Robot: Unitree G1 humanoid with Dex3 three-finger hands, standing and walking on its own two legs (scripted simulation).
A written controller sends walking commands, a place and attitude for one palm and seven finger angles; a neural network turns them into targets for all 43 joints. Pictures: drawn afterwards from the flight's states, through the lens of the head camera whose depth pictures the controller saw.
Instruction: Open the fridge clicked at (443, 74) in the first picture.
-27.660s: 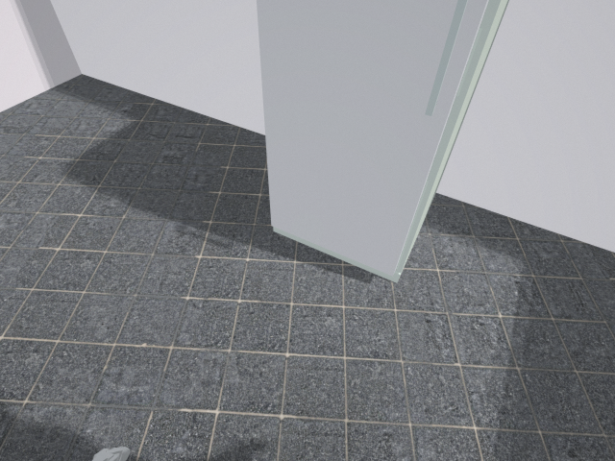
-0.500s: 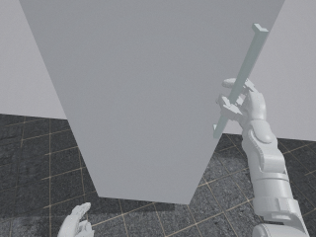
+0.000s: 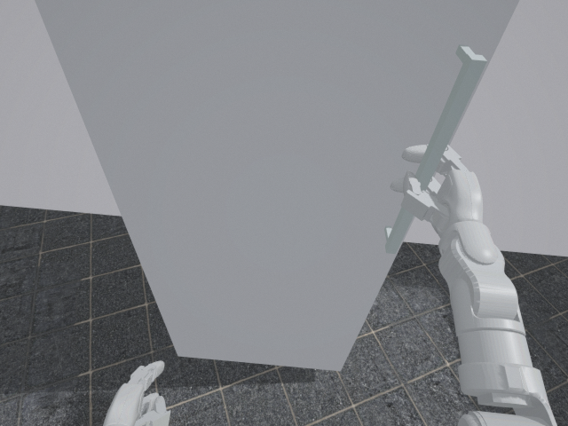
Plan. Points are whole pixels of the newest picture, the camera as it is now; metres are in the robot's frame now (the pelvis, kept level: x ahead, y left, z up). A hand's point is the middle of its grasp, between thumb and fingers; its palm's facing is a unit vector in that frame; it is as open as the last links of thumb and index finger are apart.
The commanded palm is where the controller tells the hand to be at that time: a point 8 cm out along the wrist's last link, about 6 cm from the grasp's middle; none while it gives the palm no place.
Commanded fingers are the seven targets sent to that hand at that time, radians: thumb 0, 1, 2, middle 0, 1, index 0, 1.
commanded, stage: grip the handle and tug to test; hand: right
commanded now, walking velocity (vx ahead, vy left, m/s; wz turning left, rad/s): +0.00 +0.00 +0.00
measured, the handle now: (420, 169) +0.44 -0.16 +0.18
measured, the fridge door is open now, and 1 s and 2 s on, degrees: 0 8 26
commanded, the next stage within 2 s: pull the door a little, standing still in 0.26 s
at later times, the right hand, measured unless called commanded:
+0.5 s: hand (409, 198) +0.38 -0.13 +0.17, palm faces +0.02 +1.00 +0.00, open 5.6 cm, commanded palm +0.33 -0.18 +0.18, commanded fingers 0.00 -0.90 -0.90 0.45 1.40 0.45 1.40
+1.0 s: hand (412, 239) +0.30 -0.12 +0.17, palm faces -0.02 +1.00 -0.05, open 6.0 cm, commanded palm +0.29 -0.17 +0.17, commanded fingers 0.00 -0.90 -0.90 0.45 1.40 0.45 1.40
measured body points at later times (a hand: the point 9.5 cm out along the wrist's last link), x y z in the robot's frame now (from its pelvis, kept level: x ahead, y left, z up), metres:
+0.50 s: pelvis +0.03 +0.00 +0.00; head +0.02 +0.01 +0.45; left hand +0.20 +0.23 -0.09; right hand +0.37 -0.18 +0.18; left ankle -0.02 +0.11 -0.74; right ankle -0.02 -0.11 -0.74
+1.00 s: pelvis +0.09 +0.00 +0.00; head +0.07 +0.02 +0.45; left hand +0.25 +0.23 -0.08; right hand +0.30 -0.17 +0.18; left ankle -0.02 +0.10 -0.73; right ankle -0.02 -0.13 -0.73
